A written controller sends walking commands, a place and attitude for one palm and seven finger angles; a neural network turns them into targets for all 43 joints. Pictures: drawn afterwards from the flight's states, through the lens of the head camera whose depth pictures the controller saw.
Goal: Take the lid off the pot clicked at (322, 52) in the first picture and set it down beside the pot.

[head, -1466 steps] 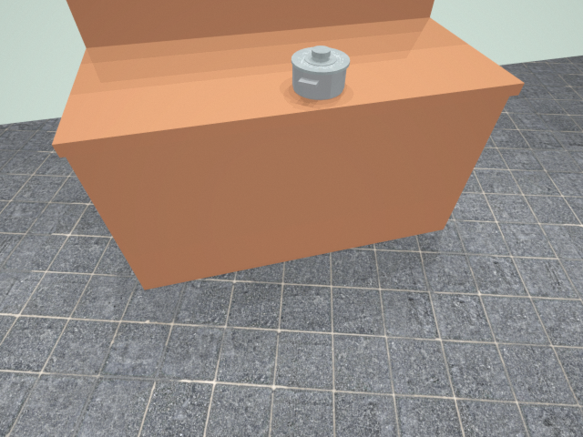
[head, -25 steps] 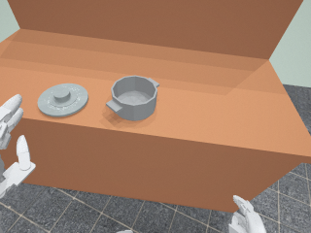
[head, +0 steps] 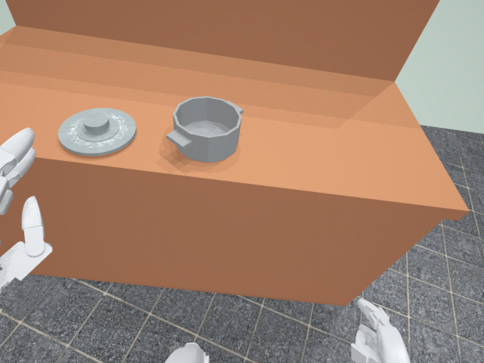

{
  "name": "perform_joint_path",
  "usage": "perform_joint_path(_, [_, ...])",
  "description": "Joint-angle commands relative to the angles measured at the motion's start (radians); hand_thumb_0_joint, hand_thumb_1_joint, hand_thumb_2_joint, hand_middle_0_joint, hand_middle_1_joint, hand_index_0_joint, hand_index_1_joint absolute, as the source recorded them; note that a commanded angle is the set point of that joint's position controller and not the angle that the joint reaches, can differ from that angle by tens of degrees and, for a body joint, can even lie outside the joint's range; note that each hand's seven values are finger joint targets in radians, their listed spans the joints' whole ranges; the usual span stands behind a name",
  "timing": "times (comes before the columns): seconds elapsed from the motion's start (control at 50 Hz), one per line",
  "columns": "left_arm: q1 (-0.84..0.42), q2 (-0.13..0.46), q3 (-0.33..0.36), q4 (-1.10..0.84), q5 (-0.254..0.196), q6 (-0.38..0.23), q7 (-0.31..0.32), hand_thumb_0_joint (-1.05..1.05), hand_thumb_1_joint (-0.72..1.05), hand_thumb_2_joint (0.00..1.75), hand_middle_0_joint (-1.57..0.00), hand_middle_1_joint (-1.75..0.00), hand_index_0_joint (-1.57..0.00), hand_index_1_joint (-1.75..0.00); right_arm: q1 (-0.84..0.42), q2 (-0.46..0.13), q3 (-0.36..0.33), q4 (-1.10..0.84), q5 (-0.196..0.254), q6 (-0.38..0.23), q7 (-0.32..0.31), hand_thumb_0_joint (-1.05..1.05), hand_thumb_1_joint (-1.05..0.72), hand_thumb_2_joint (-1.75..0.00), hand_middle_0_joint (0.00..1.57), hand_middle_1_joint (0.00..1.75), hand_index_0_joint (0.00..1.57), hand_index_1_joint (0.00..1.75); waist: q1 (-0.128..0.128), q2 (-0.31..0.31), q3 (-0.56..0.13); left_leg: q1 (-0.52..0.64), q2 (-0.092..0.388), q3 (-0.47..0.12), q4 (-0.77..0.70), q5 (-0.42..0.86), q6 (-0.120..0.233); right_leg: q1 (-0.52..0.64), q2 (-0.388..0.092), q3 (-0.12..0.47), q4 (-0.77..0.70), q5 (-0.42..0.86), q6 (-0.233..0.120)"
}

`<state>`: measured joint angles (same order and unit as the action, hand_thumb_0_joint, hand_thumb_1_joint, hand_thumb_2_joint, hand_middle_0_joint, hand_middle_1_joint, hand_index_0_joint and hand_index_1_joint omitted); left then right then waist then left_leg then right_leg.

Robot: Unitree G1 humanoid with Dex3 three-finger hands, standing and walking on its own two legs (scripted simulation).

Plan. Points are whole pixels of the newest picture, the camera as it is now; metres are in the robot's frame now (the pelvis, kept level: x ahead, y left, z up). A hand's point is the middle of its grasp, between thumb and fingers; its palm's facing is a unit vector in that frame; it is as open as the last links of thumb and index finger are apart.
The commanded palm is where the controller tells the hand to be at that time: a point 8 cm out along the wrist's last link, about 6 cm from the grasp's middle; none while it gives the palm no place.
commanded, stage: step back with the hand held close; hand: left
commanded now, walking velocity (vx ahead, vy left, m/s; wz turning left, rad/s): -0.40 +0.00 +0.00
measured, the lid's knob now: (96, 122) +0.59 +0.36 +0.02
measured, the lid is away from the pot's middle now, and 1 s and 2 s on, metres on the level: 0.25 0.25 0.25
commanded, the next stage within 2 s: stop stepping back and stand still in 0.16 s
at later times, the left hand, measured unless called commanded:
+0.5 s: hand out of the picture +0.06 +0.28 +0.18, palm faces +0.30 -0.89 -0.35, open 7.4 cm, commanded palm +0.00 +0.31 +0.21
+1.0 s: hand out of the picture +0.01 +0.34 +0.18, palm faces +0.32 -0.90 -0.30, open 7.4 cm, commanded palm -0.05 +0.38 +0.21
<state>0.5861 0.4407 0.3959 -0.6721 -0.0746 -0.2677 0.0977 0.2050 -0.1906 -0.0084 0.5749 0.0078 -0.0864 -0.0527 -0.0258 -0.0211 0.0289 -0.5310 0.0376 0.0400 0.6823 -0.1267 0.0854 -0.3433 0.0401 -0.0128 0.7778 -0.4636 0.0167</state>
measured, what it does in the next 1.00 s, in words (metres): walks backwards: right foot, then left foot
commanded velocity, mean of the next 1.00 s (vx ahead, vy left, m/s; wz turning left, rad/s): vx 0.07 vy -0.07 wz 0.01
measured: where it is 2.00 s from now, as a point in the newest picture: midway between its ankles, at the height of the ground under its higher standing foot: outside the picture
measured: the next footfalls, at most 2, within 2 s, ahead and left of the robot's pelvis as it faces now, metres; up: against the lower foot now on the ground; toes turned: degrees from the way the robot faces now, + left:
right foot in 0.20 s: -0.07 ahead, -0.13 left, +0.00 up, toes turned -4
left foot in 0.44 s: -0.14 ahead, +0.17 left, +0.00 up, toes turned +2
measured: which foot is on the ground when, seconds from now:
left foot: down 0.00-0.22, up 0.24-0.42, down 0.44-1.00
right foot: up 0.00-0.18, down 0.20-0.48, up 0.50-0.70, down 0.72-0.90, up 0.92-1.00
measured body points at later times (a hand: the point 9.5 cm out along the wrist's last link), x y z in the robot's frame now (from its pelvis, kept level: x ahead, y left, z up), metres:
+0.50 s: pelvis -0.14 +0.04 +0.00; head -0.13 +0.10 +0.45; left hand +0.04 +0.32 +0.20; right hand +0.01 -0.21 -0.04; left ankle -0.18 +0.16 -0.72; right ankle -0.11 -0.12 -0.71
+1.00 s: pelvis -0.19 +0.10 +0.00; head -0.18 +0.18 +0.44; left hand -0.01 +0.38 +0.19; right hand -0.04 -0.14 -0.05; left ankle -0.18 +0.18 -0.71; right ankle -0.21 -0.05 -0.65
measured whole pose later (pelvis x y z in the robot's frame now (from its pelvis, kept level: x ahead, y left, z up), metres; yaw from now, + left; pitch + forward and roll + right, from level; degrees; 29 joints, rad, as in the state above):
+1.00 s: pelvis -0.19 +0.10 +0.00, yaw -3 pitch -1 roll -3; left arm 0.56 0.41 0.39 -0.71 -0.04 -0.21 0.12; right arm 0.25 -0.15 0.01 0.61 0.00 -0.14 -0.02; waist -0.01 -0.12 0.01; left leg -0.36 0.02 0.03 0.81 -0.43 0.06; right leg -0.48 0.05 0.02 1.14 -0.51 -0.04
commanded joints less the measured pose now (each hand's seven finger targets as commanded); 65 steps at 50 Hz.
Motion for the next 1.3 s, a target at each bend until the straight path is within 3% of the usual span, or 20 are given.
perform_joint_path(0.0, [-0.044, 0.139, 0.141, -0.223, -0.015, -0.053, 0.042, 0.00, 0.90, 0.90, -0.20, -0.30, -0.20, -0.30, -0.059, -0.132, -0.061, -0.155, -0.017, -0.087, 0.007, 0.00, -0.90, -0.90, 0.20, 0.30, 0.20, 0.30, 0.012, 0.261, -0.125, 0.024, 0.269, -0.352, -0.501, -0.431, 0.026, 0.019, 0.049, 0.053, 0.281, -0.113, -0.018])
perform_joint_path(0.16, [0.006, 0.135, 0.080, -0.211, -0.005, -0.035, 0.023, 0.00, 0.90, 0.90, -0.20, -0.30, -0.20, -0.30, -0.028, -0.119, -0.061, -0.140, -0.021, -0.085, 0.029, 0.00, -0.90, -0.90, 0.20, 0.30, 0.20, 0.30, 0.028, 0.186, -0.240, 0.178, 0.140, -0.149, -0.300, -0.420, -0.109, 0.190, -0.013, -0.029, -0.354, 0.049, -0.077])
perform_joint_path(0.22, [-0.124, 0.207, 0.089, -0.217, 0.002, -0.057, 0.023, 0.00, 0.90, 0.90, -0.20, -0.30, -0.20, -0.30, -0.096, -0.093, -0.051, -0.140, 0.009, -0.076, 0.008, 0.00, -0.90, -0.90, 0.20, 0.30, 0.20, 0.30, 0.023, -0.264, -0.102, 0.174, -0.112, -0.008, 0.650, -0.406, -0.143, -0.227, -0.425, 0.259, -0.624, 0.280, -0.211])
perform_joint_path(0.24, [-0.311, -0.079, -0.266, 0.644, 0.115, 0.184, -0.069, 0.00, 0.90, 0.90, -0.20, -0.30, -0.20, -0.30, -0.065, -0.247, -0.134, 0.097, 0.001, -0.056, 0.073, 0.00, -0.90, -0.90, 0.20, 0.30, 0.20, 0.30, -0.074, -0.179, -0.018, 0.021, 0.052, -0.148, 0.850, -0.437, -0.099, -0.273, -0.540, 0.137, -0.487, 0.470, -0.221])
perform_joint_path(0.26, [-0.305, 0.156, 0.106, -0.213, 0.001, 0.043, -0.026, 0.00, 0.90, 0.90, -0.20, -0.30, -0.20, -0.30, -0.076, -0.086, -0.091, -0.176, 0.067, -0.052, 0.042, 0.00, -0.90, -0.90, 0.20, 0.30, 0.20, 0.30, 0.005, -0.278, -0.014, 0.245, -0.048, -0.165, 0.884, -0.424, -0.113, -0.486, -0.422, 0.222, -0.562, 0.180, -0.201])
perform_joint_path(0.42, [-0.040, 0.150, 0.115, -0.265, 0.006, -0.031, 0.038, 0.00, 0.90, 0.90, -0.20, -0.30, -0.20, -0.30, -0.057, -0.113, -0.023, -0.189, 0.029, -0.107, -0.010, 0.00, -0.90, -0.90, 0.20, 0.30, 0.20, 0.30, 0.002, 0.141, -0.091, 0.223, 0.037, -0.015, -0.469, 0.002, -0.043, 0.173, -0.109, 0.027, -0.031, 0.459, -0.044])
perform_joint_path(0.48, [-0.017, 0.178, 0.139, -0.294, 0.030, -0.050, 0.034, 0.00, 0.90, 0.90, -0.20, -0.30, -0.20, -0.30, -0.029, -0.115, -0.058, -0.173, -0.003, -0.121, 0.008, 0.00, -0.90, -0.90, 0.20, 0.30, 0.20, 0.30, -0.027, 0.371, -0.234, 0.518, 0.158, -0.127, -0.222, 0.542, 0.033, -0.119, 0.010, -0.049, 0.170, -0.050, -0.003])
perform_joint_path(0.52, [-0.066, 0.162, 0.139, -0.318, 0.023, -0.043, 0.030, 0.00, 0.90, 0.90, -0.20, -0.30, -0.20, -0.30, -0.056, -0.104, -0.045, -0.146, -0.007, -0.141, 0.030, 0.00, -0.90, -0.90, 0.20, 0.30, 0.20, 0.30, -0.026, 0.364, -0.019, 0.270, 0.234, -0.351, -0.325, 0.346, 0.084, -0.140, -0.037, 0.040, 0.224, -0.045, -0.006])
perform_joint_path(0.56, [-0.032, 0.141, 0.104, -0.252, 0.021, -0.032, 0.028, 0.00, 0.90, 0.90, -0.20, -0.30, -0.20, -0.30, -0.027, -0.128, -0.058, -0.139, 0.023, -0.137, 0.052, 0.00, -0.90, -0.90, 0.20, 0.30, 0.20, 0.30, -0.009, 0.144, -0.055, 0.257, 0.221, -0.247, -0.258, 0.188, 0.060, -0.047, -0.020, 0.001, 0.116, -0.006, -0.024])
perform_joint_path(0.66, [0.038, 0.144, 0.124, -0.064, 0.019, -0.002, 0.012, 0.00, 0.90, 0.90, -0.20, -0.30, -0.20, -0.30, -0.056, -0.131, -0.036, -0.165, 0.037, -0.074, 0.041, 0.00, -0.90, -0.90, 0.20, 0.30, 0.20, 0.30, -0.006, 0.063, -0.055, 0.088, 0.087, -0.130, -0.003, -0.287, 0.016, 0.202, -0.025, -0.064, -0.311, 0.167, -0.051])
perform_joint_path(0.74, [-0.073, 0.162, 0.133, -0.072, 0.003, -0.013, 0.011, 0.00, 0.90, 0.90, -0.20, -0.30, -0.20, -0.30, -0.068, -0.143, -0.072, -0.151, 0.035, -0.038, 0.029, 0.00, -0.90, -0.90, 0.20, 0.30, 0.20, 0.30, 0.009, -0.283, -0.091, -0.092, -0.025, -0.085, 0.645, -0.417, -0.044, 0.111, -0.364, 0.439, -0.510, -0.049, -0.268])
perform_joint_path(0.78, [-0.057, 0.152, 0.130, -0.132, -0.001, -0.008, 0.004, 0.00, 0.90, 0.90, -0.20, -0.30, -0.20, -0.30, -0.100, -0.131, -0.056, -0.175, 0.031, -0.028, 0.033, 0.00, -0.90, -0.90, 0.20, 0.30, 0.20, 0.30, 0.005, -0.190, -0.016, -0.022, 0.056, -0.173, 0.610, -0.414, -0.028, -0.078, -0.388, 0.452, -0.487, -0.115, -0.287])
perform_joint_path(0.86, [-0.165, 0.137, 0.065, -0.346, 0.018, -0.013, 0.018, 0.00, 0.90, 0.90, -0.20, -0.30, -0.20, -0.30, -0.104, -0.111, -0.011, -0.160, 0.017, -0.050, 0.005, 0.00, -0.90, -0.90, 0.20, 0.30, 0.20, 0.30, -0.033, 0.222, 0.016, 0.343, 0.026, -0.066, -0.158, -0.312, -0.035, -0.283, -0.180, 0.020, -0.126, -0.180, -0.147])
perform_joint_path(0.88, [-0.139, 0.131, 0.072, -0.372, 0.029, -0.028, 0.034, 0.00, 0.90, 0.90, -0.20, -0.30, -0.20, -0.30, -0.091, -0.146, -0.021, -0.153, 0.006, -0.079, 0.005, 0.00, -0.90, -0.90, 0.20, 0.30, 0.20, 0.30, -0.010, 0.565, 0.010, 0.389, 0.135, -0.355, -0.441, -0.530, -0.040, -0.358, 0.001, -0.090, 0.224, -0.192, -0.093])
perform_joint_path(0.9, [-0.154, 0.136, 0.060, -0.419, 0.032, -0.046, 0.051, 0.00, 0.90, 0.90, -0.20, -0.30, -0.20, -0.30, -0.072, -0.131, -0.018, -0.155, -0.004, -0.111, 0.015, 0.00, -0.90, -0.90, 0.20, 0.30, 0.20, 0.30, -0.010, 0.612, 0.018, 0.291, 0.279, -0.662, -0.525, -0.606, -0.024, -0.385, 0.065, 0.023, 0.434, -0.176, -0.071])
perform_joint_path(0.94, [-0.112, 0.179, 0.122, -0.319, 0.039, -0.039, 0.057, 0.00, 0.90, 0.90, -0.20, -0.30, -0.20, -0.30, -0.015, -0.104, -0.038, -0.116, -0.004, -0.140, 0.028, 0.00, -0.90, -0.90, 0.20, 0.30, 0.20, 0.30, -0.002, 0.188, -0.021, 0.303, 0.266, -0.567, -0.449, -0.334, 0.088, -0.345, 0.014, 0.080, 0.524, -0.019, -0.048])
perform_joint_path(1.02, [-0.006, 0.135, 0.106, -0.283, 0.021, 0.007, 0.049, 0.00, 0.90, 0.90, -0.20, -0.30, -0.20, -0.30, -0.022, -0.104, -0.033, -0.099, -0.001, -0.131, 0.049, 0.00, -0.90, -0.90, 0.20, 0.30, 0.20, 0.30, 0.003, 0.219, -0.006, 0.334, 0.228, -0.399, -0.406, -0.099, 0.018, -0.337, -0.030, 0.039, 0.343, 0.061, -0.021])
perform_joint_path(1.04, [-0.219, -0.179, -0.283, 0.606, 0.120, 0.165, -0.040, 0.00, 0.90, 0.90, -0.20, -0.30, -0.20, -0.30, 0.004, -0.204, -0.097, 0.066, 0.006, -0.120, 0.052, 0.00, -0.90, -0.90, 0.20, 0.30, 0.20, 0.30, -0.123, 0.265, 0.058, 0.269, 0.211, -0.382, -0.254, 0.080, 0.055, -0.429, -0.114, 0.065, 0.401, 0.075, 0.004])
perform_joint_path(1.14, [-0.378, -0.189, -0.336, 0.746, 0.141, 0.302, -0.097, 0.00, 0.90, 0.90, -0.20, -0.30, -0.20, -0.30, 0.191, -0.192, -0.091, 0.030, -0.043, 0.032, 0.036, 0.00, -0.90, -0.90, 0.20, 0.30, 0.20, 0.30, -0.090, -0.102, -0.103, 0.495, 0.225, -0.410, -0.248, 0.250, 0.107, -0.560, -0.053, 0.068, 0.601, 0.085, 0.037])
perform_joint_path(1.28, [-0.505, -0.133, -0.354, 1.114, 0.105, 0.311, -0.119, 0.00, 0.90, 0.90, -0.20, -0.30, -0.20, -0.30, 0.172, -0.143, -0.044, 0.121, -0.037, 0.031, 0.012, 0.00, -0.90, -0.90, 0.20, 0.30, 0.20, 0.30, -0.045, 0.238, -0.056, 0.359, 0.158, -0.285, -0.349, 0.242, 0.088, -0.411, -0.094, 0.090, 0.398, 0.226, 0.070])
